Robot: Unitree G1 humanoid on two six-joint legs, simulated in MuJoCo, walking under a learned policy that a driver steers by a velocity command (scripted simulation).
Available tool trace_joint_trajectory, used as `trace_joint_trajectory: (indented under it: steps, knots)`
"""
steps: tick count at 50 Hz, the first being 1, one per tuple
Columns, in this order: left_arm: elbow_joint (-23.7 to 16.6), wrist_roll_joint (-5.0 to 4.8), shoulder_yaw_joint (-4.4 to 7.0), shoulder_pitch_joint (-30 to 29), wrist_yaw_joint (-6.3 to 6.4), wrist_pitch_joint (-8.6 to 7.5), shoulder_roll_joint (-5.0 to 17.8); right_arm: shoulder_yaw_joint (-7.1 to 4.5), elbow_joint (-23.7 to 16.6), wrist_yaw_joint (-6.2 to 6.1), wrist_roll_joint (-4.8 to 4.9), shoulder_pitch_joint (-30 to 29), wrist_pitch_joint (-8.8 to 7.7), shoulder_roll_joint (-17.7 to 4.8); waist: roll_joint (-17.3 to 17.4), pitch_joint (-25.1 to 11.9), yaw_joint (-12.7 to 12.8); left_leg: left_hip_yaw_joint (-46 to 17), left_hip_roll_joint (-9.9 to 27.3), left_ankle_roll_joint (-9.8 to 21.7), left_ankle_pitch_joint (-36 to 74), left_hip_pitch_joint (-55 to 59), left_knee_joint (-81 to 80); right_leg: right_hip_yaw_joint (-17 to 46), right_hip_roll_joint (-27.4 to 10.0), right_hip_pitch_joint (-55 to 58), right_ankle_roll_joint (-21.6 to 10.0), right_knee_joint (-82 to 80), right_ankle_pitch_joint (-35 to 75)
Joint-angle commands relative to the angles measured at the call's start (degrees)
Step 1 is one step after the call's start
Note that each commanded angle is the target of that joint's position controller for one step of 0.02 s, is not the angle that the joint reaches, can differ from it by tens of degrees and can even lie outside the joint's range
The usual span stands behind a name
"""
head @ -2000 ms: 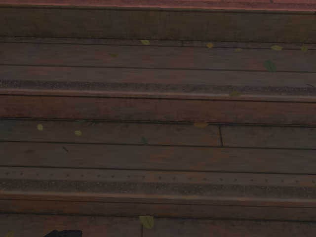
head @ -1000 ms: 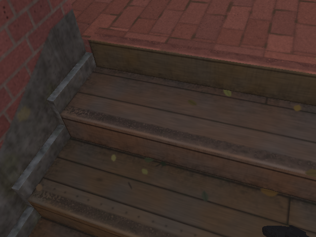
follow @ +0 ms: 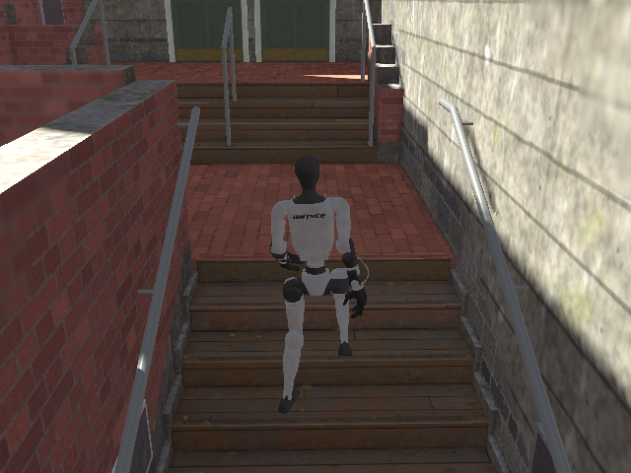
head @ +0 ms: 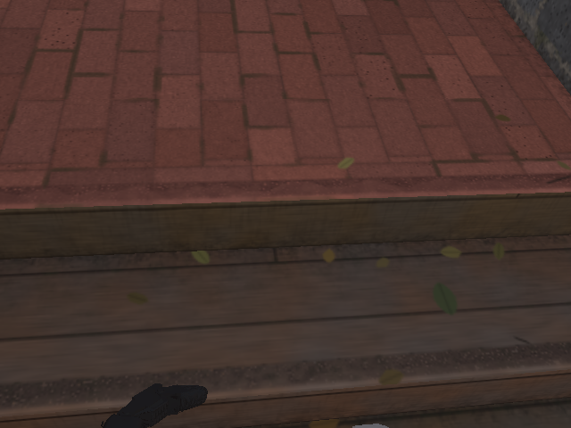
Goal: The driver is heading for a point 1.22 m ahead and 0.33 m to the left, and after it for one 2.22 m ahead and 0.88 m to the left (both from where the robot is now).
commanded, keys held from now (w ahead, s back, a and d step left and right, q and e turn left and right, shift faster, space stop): w+q+shift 0.62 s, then w+shift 0.12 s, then w+e+shift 0.26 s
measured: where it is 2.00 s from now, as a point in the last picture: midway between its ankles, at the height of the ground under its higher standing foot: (53, 31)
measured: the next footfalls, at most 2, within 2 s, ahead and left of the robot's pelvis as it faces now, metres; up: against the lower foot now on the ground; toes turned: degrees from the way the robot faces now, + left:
right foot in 0.14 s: +0.22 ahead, -0.22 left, +0.15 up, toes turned +5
left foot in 0.62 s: +0.34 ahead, +0.10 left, +0.15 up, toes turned +39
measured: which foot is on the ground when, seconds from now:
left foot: down 0.00-0.16, up 0.18-0.60, down 0.62-0.94, up 0.96-1.00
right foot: up 0.00-0.12, down 0.14-0.60, up 0.62-0.92, down 0.94-1.00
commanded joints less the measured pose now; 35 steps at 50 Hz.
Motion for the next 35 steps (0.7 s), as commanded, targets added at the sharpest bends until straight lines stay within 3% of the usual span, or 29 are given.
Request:
trace_joint_trajectory:
  steps: [1, 2, 3, 4, 5, 6, 7, 8, 9, 10, 11, 12, 13, 14, 16, 18, 21, 23, 25, 26, 27, 28, 29, 30, 31, 32, 33, 34, 35]
  knots:
    - [-9.92, 0.07, -1.68, -11.02, 0.88, -2.11, 0.01, -2.33, -5.60, -1.66, 1.11, -5.19, -1.10, -9.84, 11.82, 4.26, 2.95, -19.40, 10.92, 9.74, -8.40, 2.11, -10.61, 1.74, -3.53, -13.35, 1.66, -1.31, -2.06]
    - [-12.81, 0.55, -2.28, -14.57, 1.34, -2.01, -0.91, -2.23, -4.71, -1.68, 2.39, -3.55, -0.43, -9.73, 11.69, 3.08, 2.59, -19.30, 9.15, 8.58, -10.91, -0.31, -10.51, 2.40, -4.50, -9.66, 1.61, -11.23, -3.83]
    - [-14.28, 0.60, -2.59, -16.85, 1.38, -2.07, -1.02, -2.33, -4.72, -1.99, 2.45, -4.05, -0.04, -9.98, 12.04, 2.76, 2.61, -18.13, 9.34, 8.15, -10.14, -5.31, -13.70, -0.28, -4.61, -1.24, 1.58, -19.71, -2.39]
    - [-15.02, 0.49, -3.36, -16.03, 1.21, -1.30, -2.70, -3.23, -4.52, -2.73, 3.85, -6.20, 1.19, -11.70, 15.16, 1.47, 5.02, -13.09, 9.09, 6.99, -10.12, -20.06, -21.63, -5.65, -2.97, 22.30, -0.19, -37.46, -21.80]
    - [-16.19, -1.02, -1.59, -14.66, 1.85, -0.57, -0.53, -3.39, -3.04, -3.13, 4.43, -4.04, 0.98, -11.72, 20.15, 1.41, 6.44, -15.30, 8.00, 5.97, -8.77, -23.86, -23.16, -6.96, -1.09, 36.85, 0.07, -44.63, -24.66]
    - [-11.38, -3.03, 3.14, -0.04, 2.61, -0.53, 6.42, -3.48, -4.24, -1.73, 1.42, -7.88, -1.22, -15.39, 23.89, -4.21, 14.25, -14.06, 9.40, 6.35, 28.11, -18.18, -17.91, -12.15, 3.85, 48.05, -1.09, -39.55, -22.24]
    - [-7.61, -4.13, 6.70, 15.09, 3.40, -0.66, 13.74, -4.61, -5.60, -0.70, 1.07, -14.54, -2.52, -18.63, 20.66, -9.39, 22.90, -8.62, 6.82, 3.03, 52.23, -17.37, 2.27, 0.06, 1.16, 59.19, -4.65, -48.84, -22.09]
    - [-2.62, -0.29, 9.84, 27.63, 3.41, -0.37, 23.22, -3.66, -11.35, 0.08, 3.00, -17.93, -4.17, -10.97, -16.14, -21.74, 24.68, -1.60, -1.87, -0.24, 40.61, -32.17, 36.03, 39.62, -14.72, 74.15, -11.76, -74.70, -49.35]
    - [-2.68, -0.07, 9.29, 26.36, 4.73, -0.46, 24.22, -3.01, -13.01, 1.47, 0.69, -17.80, -5.61, -7.48, -33.27, -24.14, 19.71, -2.60, -5.69, -1.41, 8.40, -39.39, 63.76, 71.62, -24.93, 73.21, -15.28, -98.54, -62.83]
    - [-2.33, -2.13, 7.36, 18.38, 5.09, -0.65, 18.04, -2.40, -14.23, 2.78, 0.60, -22.18, -5.52, -4.41, -22.21, -10.27, 15.07, -0.99, -3.45, -1.58, 11.58, -47.08, 80.13, 70.94, -26.88, 60.10, -14.04, -101.68, -59.38]
    - [1.26, -1.39, 6.23, 14.54, 4.75, 0.05, 12.58, -1.21, -17.36, 2.94, 0.99, -28.69, -4.59, -1.96, -14.66, 0.25, 11.63, 4.20, -0.72, -0.18, 13.43, -51.17, 85.39, 55.98, -25.58, 50.49, -12.95, -97.44, -48.38]
    - [5.81, -0.12, 4.23, 11.73, 4.32, 0.73, 3.72, -0.61, -18.22, 3.46, 0.51, -28.39, -3.13, -1.52, -7.62, 8.20, 7.50, 7.67, 2.86, 1.17, 12.73, -49.84, 82.96, 37.01, -22.75, 40.94, -11.11, -89.32, -37.61]
    - [8.54, 1.06, 2.45, 9.28, 3.89, 1.20, -3.03, -0.47, -17.13, 4.15, 0.52, -24.61, -1.09, -1.56, -7.60, 10.37, 4.02, 8.49, 4.44, 1.89, 11.92, -45.85, 84.52, 24.84, -20.51, 35.45, -8.35, -84.62, -26.29]
    - [10.71, 1.49, 2.16, 8.31, 3.24, 1.50, -4.84, -0.52, -16.30, 5.05, 1.73, -21.79, 0.17, -1.71, -7.46, 10.78, 1.76, 9.28, 5.07, 2.21, 9.04, -42.60, 82.72, 15.18, -18.57, 33.31, -5.84, -84.65, -20.92]
    - [13.67, 0.20, 3.48, 11.00, 1.96, 1.11, -2.00, -0.07, -17.03, 5.09, 2.16, -23.07, 1.46, -1.00, -4.14, 11.81, 1.50, 10.10, 5.35, 1.80, 8.02, -45.27, 82.40, 5.77, -19.27, 35.89, -5.24, -88.73, -12.72]
    - [14.14, 0.01, 4.72, 12.12, 2.32, 1.00, 2.48, -0.51, -18.11, 4.14, 2.15, -25.25, 2.30, -3.96, -0.57, 11.66, 1.98, 10.60, 5.24, 0.65, 9.61, -47.27, 76.35, -0.79, -18.86, 40.40, -5.91, -93.36, -7.29]
    - [13.34, 2.30, 5.65, 7.37, 3.80, 0.14, 8.20, -2.52, -21.41, 4.25, 1.02, -29.90, 2.84, -9.94, -1.61, 10.66, 0.11, 15.73, 6.15, -1.40, 14.48, -44.21, 68.55, -11.78, -15.75, 46.75, -6.38, -99.90, 5.60]
    - [13.44, 2.48, 5.79, 7.25, 3.92, 0.64, 10.54, -3.08, -21.85, 4.52, 2.21, -28.45, 3.20, -10.55, 0.16, 8.16, -0.74, 18.58, 6.97, -0.59, 9.52, -44.69, 72.30, -17.12, -14.65, 55.68, -6.07, -97.44, 15.32]
    - [10.88, 1.66, 6.93, 2.49, 4.64, 1.33, 16.60, -3.69, -22.15, 4.53, 1.53, -27.03, 2.59, -12.57, 1.83, 4.35, -3.90, 26.41, 4.97, 1.81, 8.15, -24.76, 52.96, -23.65, -9.88, 53.54, -4.25, -92.92, 44.66]
    - [10.57, 0.55, 7.54, 5.40, 5.20, 1.53, 19.42, -4.41, -21.39, 4.61, 1.04, -26.71, 2.18, -13.83, -0.24, -0.94, -3.03, 28.98, 2.68, 1.99, 11.67, -13.14, 46.99, -22.15, -11.32, 54.96, -5.80, -89.30, 61.73]
    - [10.89, -0.30, 8.84, 7.72, 5.11, 2.47, 23.67, -5.22, -22.50, 4.19, 2.02, -28.08, 2.53, -13.71, -5.91, -1.54, -2.29, 31.75, 2.10, 1.85, -0.46, -11.05, 40.74, -20.30, -13.82, 59.05, -7.27, -86.14, 69.79]
    - [9.64, -0.16, 8.96, 8.04, 4.07, 3.42, 23.51, -7.05, -21.30, 3.78, 2.23, -24.91, 2.54, -18.40, -3.80, -2.53, -2.35, 33.12, -1.14, 2.47, -2.74, -8.44, 33.22, -19.57, -12.13, 64.20, -7.70, -76.78, 77.79]
    - [7.35, -1.04, 9.17, 6.55, 2.72, 3.41, 22.97, -8.99, -18.52, 3.60, 1.62, -18.99, 2.50, -21.79, -3.49, -5.29, -3.36, 30.51, -0.55, 4.17, 12.37, 0.73, 18.41, -17.84, -12.37, 66.31, -6.80, -66.21, 79.59]
    - [6.46, -3.79, 8.86, 3.86, 2.22, 3.06, 20.57, -9.33, -14.56, 3.89, -0.25, -11.30, 1.97, -19.49, -2.35, -3.93, -6.71, 28.64, 0.92, 6.53, 30.31, 9.76, -4.56, -17.27, -10.01, 61.98, -4.80, -50.01, 63.91]
    - [3.85, -3.98, 7.12, -2.69, 2.59, 1.97, 13.85, -8.89, -9.84, 3.86, -1.98, -4.64, 0.88, -18.11, 11.75, 8.33, -9.85, 22.66, 3.85, 9.96, 37.96, 13.69, -20.50, -15.84, -1.26, 41.99, -4.42, -18.64, 14.64]
    - [-2.56, -0.64, 4.48, -1.20, 2.29, -1.56, 3.39, -6.86, -8.59, 5.02, -3.57, -7.68, -0.98, -20.02, 24.04, 11.52, 2.99, 7.08, 8.02, 10.24, 77.46, 24.04, 5.06, -7.59, 5.23, 10.89, -4.29, 4.73, -16.01]
    - [-4.32, 0.04, 2.38, -1.36, 1.53, -3.97, -0.73, -5.16, -6.40, 5.31, -4.18, -5.71, -1.00, -15.46, 15.64, -2.32, 3.59, -1.02, 12.12, 14.49, 70.94, 29.21, 11.07, -0.22, 4.90, 4.51, -5.63, 15.38, -14.54]
    - [-5.14, -0.51, 2.39, -4.36, 1.15, -5.34, 1.93, -5.49, -3.48, 4.85, -3.72, 0.77, -0.85, -15.25, 9.82, -10.50, 0.64, -12.33, 14.45, 17.79, 43.52, 34.80, 1.73, 0.85, 5.80, -2.80, -5.49, 19.61, -14.57]
    - [-6.08, -1.89, 1.65, -5.89, 0.55, -5.08, 2.13, -5.84, -1.28, 3.69, -2.16, 3.10, -0.34, -16.75, 7.38, -10.33, 0.74, -21.59, 18.69, 18.41, 13.79, 37.81, -8.70, 0.55, 4.37, -12.69, -5.31, 20.97, -17.28]
Over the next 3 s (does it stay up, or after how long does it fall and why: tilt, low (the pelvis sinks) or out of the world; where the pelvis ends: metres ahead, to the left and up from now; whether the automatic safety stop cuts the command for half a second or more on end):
stays up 2.22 0.74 0.43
